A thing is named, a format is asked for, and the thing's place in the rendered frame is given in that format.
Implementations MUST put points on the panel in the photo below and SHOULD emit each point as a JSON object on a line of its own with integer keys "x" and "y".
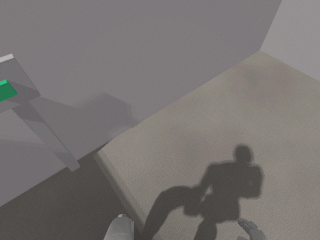
{"x": 11, "y": 71}

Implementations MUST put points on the right robot hand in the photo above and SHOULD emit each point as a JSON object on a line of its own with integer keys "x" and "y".
{"x": 251, "y": 229}

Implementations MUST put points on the button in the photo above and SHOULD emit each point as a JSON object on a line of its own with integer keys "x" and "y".
{"x": 6, "y": 90}

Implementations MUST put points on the left robot thigh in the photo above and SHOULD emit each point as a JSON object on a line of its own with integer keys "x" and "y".
{"x": 121, "y": 228}

